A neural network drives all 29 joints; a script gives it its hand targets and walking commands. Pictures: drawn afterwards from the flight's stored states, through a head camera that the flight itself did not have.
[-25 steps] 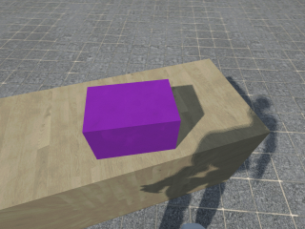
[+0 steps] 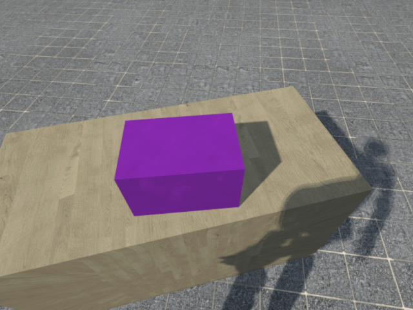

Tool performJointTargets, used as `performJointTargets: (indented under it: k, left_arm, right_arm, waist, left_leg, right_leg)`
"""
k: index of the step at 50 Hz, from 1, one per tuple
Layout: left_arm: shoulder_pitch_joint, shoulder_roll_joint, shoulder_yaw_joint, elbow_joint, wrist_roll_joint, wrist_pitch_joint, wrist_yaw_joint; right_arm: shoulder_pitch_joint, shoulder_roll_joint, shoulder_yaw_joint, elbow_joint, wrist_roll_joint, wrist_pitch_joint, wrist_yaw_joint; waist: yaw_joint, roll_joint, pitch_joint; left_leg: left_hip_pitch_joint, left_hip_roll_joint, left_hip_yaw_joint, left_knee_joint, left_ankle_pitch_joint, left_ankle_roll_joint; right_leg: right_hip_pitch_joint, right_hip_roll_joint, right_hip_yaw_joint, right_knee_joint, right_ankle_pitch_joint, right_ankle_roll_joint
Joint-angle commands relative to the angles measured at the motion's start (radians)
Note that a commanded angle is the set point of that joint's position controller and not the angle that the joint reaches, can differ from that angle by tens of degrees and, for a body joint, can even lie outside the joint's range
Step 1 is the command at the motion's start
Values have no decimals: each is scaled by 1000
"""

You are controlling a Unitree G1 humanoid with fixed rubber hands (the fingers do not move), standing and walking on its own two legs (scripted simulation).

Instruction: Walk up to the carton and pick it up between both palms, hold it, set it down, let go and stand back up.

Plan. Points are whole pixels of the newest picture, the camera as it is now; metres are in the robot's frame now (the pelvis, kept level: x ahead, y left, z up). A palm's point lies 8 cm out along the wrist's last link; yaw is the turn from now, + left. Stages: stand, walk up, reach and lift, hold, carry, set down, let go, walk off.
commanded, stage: walk up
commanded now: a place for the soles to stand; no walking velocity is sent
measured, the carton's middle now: (183, 164) +0.49 +0.08 -0.08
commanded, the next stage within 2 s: reach and lift in 0.40 s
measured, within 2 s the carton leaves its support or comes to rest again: neither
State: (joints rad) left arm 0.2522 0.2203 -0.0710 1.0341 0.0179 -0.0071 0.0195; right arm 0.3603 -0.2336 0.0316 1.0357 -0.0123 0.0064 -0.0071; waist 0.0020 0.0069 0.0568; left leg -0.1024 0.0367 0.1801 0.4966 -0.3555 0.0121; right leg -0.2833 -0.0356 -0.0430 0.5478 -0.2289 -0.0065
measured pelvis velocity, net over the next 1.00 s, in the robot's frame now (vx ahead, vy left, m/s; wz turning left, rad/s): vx -0.05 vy -0.05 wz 0.17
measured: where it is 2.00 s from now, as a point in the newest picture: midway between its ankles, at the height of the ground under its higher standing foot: outside the picture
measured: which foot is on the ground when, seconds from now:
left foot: down 0.00-1.00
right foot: down 0.00-1.00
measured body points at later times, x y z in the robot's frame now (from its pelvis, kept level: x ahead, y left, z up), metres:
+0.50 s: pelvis -0.01 -0.01 -0.02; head +0.02 +0.00 +0.43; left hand +0.06 +0.24 -0.17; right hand +0.04 -0.25 -0.17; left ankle -0.05 +0.10 -0.73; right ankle +0.04 -0.12 -0.73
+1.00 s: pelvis -0.05 -0.05 -0.04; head +0.00 -0.03 +0.40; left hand +0.07 +0.26 -0.14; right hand +0.12 -0.22 -0.16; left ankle -0.05 +0.10 -0.73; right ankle +0.03 -0.12 -0.73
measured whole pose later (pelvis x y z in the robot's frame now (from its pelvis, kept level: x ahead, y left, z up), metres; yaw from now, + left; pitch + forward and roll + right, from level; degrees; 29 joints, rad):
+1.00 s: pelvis -0.05 -0.05 -0.04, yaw +10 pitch +1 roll -1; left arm 0.14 0.36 0.05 0.40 -0.01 0.48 -0.04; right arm 0.17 -0.06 -0.02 0.59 0.00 0.15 -0.06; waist -0.02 -0.01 0.11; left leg -0.48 0.09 0.01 0.92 -0.44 -0.05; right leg -0.53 -0.01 -0.14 0.87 -0.36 -0.06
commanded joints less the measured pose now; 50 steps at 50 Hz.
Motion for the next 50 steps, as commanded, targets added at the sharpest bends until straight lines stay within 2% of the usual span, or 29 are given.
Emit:
performJointTargets:
  k: [1, 20, 21, 22, 23, 24, 26, 27, 28, 30, 32, 34, 36, 37, 38, 39, 40, 41, 42, 43, 44, 45, 46, 47, 48, 50]
  left_arm:
    - [27, 131, 24, -39, 1, -15, 6]
    - [27, 114, 21, -9, 1, -19, 6]
    - [-649, 209, 43, -280, -126, 216, -47]
    - [-460, 198, 17, -290, -140, 354, -37]
    - [-429, 180, 37, -403, -123, 452, -37]
    - [-383, 177, 61, -482, -98, 522, -43]
    - [-335, 206, 123, -582, -13, 622, -69]
    - [-311, 202, 142, -611, 28, 670, -82]
    - [-279, 192, 147, -628, 58, 714, -96]
    - [-181, 162, 163, -669, 83, 782, -130]
    - [-58, 139, 188, -749, 109, 815, -164]
    - [42, 137, 203, -837, 126, 808, -171]
    - [39, 156, 213, -882, 134, 776, -157]
    - [-23, 171, 207, -902, 138, 750, -143]
    - [-80, 176, 198, -912, 142, 712, -130]
    - [-118, 169, 195, -906, 153, 660, -123]
    - [-136, 161, 204, -890, 172, 597, -120]
    - [-169, 167, 212, -881, 176, 532, -117]
    - [-224, 175, 206, -865, 156, 479, -110]
    - [-286, 200, 191, -864, 118, 444, -99]
    - [-352, 237, 151, -843, 69, 429, -85]
    - [-388, 270, 144, -849, 19, 425, -77]
    - [-401, 298, 147, -847, -15, 423, -67]
    - [-382, 313, 160, -853, -39, 422, -55]
    - [-340, 324, 167, -856, -58, 426, -44]
    - [-255, 329, 181, -823, -67, 441, -42]
  right_arm:
    - [106, -116, -19, -5, 1, -11, -6]
    - [115, -101, -13, 41, 4, -22, -12]
    - [-795, -87, -166, -301, -121, -29, 44]
    - [-593, -131, -216, -256, -145, 36, 77]
    - [-547, -136, -188, -339, -112, 89, 95]
    - [-488, -133, -170, -373, -86, 134, 105]
    - [-391, -135, -124, -340, -25, 179, 101]
    - [-361, -143, -101, -296, 18, 192, 90]
    - [-343, -142, -75, -251, 59, 203, 76]
    - [-329, -163, -32, -209, 135, 229, 43]
    - [-293, -183, -6, -234, 182, 257, 7]
    - [-254, -167, -10, -312, 191, 283, -28]
    - [-245, -108, -26, -412, 159, 292, -46]
    - [-267, -77, -34, -452, 136, 285, -45]
    - [-284, -54, -40, -490, 115, 269, -44]
    - [-287, -44, -38, -511, 99, 242, -43]
    - [-275, -51, -37, -520, 84, 205, -43]
    - [-278, -54, -41, -529, 71, 170, -43]
    - [-294, -42, -48, -548, 59, 141, -42]
    - [-333, -15, -64, -581, 45, 114, -42]
    - [-353, 46, -68, -588, 32, 93, -51]
    - [-387, 66, -92, -623, 19, 75, -55]
    - [-393, 79, -98, -646, 9, 69, -56]
    - [-384, 86, -91, -674, 6, 75, -58]
    - [-367, 86, -86, -691, 3, 84, -58]
    - [-322, 67, -82, -685, 4, 98, -62]
  waist:
    - [-4, -27, 24]
    - [-1, -10, 28]
    - [-24, -23, -61]
    - [-20, -74, -52]
    - [19, -47, -175]
    - [27, -28, -232]
    - [3, 38, -325]
    - [-6, 73, -344]
    - [-10, 90, -330]
    - [-23, 73, -293]
    - [-27, 26, -207]
    - [-26, -14, -96]
    - [-23, -41, -3]
    - [-22, -15, 23]
    - [-19, 38, 41]
    - [-19, 110, 49]
    - [-20, 178, 45]
    - [-20, 211, 6]
    - [-33, 206, -47]
    - [-54, 145, -118]
    - [-91, 74, -141]
    - [-96, -22, -195]
    - [-88, -80, -228]
    - [-61, -88, -262]
    - [-38, -69, -279]
    - [-14, 5, -275]
  left_leg:
    - [-57, 93, -122, -131, 106, 44]
    - [-71, 98, -143, -130, 169, 38]
    - [-546, 23, -109, 76, 29, -16]
    - [-608, -3, -82, 100, -124, -20]
    - [-576, 7, -65, 118, -103, -37]
    - [-593, 17, -58, 155, -46, -51]
    - [-494, 32, -66, 257, 296, -106]
    - [-411, 41, -79, 305, 446, -135]
    - [-364, 51, -85, 343, 528, -151]
    - [-294, 58, -90, 355, 560, -148]
    - [-308, 33, -76, 280, 448, -112]
    - [-359, 2, -76, 173, 277, -77]
    - [-437, -8, -72, 119, 78, -53]
    - [-483, 6, -75, 112, -16, -32]
    - [-575, 48, -94, 106, -131, 17]
    - [-747, 107, -111, 73, -262, 84]
    - [-948, 162, -119, 19, -358, 144]
    - [-1064, 190, -118, -5, -391, 176]
    - [-1072, 192, -112, 14, -385, 184]
    - [-980, 171, -109, 79, -338, 165]
    - [-751, 125, -105, 173, -232, 108]
    - [-629, 76, -93, 236, -157, 47]
    - [-606, 35, -75, 268, -100, 4]
    - [-614, 21, -70, 262, -71, -13]
    - [-616, 19, -68, 235, -55, -18]
    - [-610, 42, -68, 174, -53, 4]
  right_leg:
    - [5, -85, 116, -111, 132, -61]
    - [44, -95, 82, -115, 167, -61]
    - [12, -18, 0, 152, -124, -66]
    - [98, -17, 19, 178, -196, -81]
    - [154, -26, 46, 177, -152, -82]
    - [138, -34, 43, 213, -62, -83]
    - [97, -15, -17, 309, 212, -63]
    - [55, 2, -37, 330, 273, -48]
    - [12, 16, -52, 330, 292, -45]
    - [-14, 39, -75, 291, 299, -58]
    - [97, 46, -55, 196, 326, -72]
    - [222, 43, -12, 105, 270, -62]
    - [254, 25, 42, 52, 95, -34]
    - [238, 21, 64, 39, -38, -26]
    - [259, 34, 66, 51, -136, -13]
    - [374, 63, 47, 114, -154, 4]
    - [549, 96, 10, 218, -87, 19]
    - [657, 113, -19, 301, -16, 24]
    - [651, 113, -24, 329, -2, 20]
    - [529, 86, -11, 303, -39, 8]
    - [262, 36, 21, 216, -80, -22]
    - [114, -20, 92, 152, -169, -33]
    - [89, -68, 194, 93, -259, -33]
    - [139, -90, 251, 54, -306, -25]
    - [183, -92, 249, 44, -287, -22]
    - [250, -48, 165, 74, -148, -22]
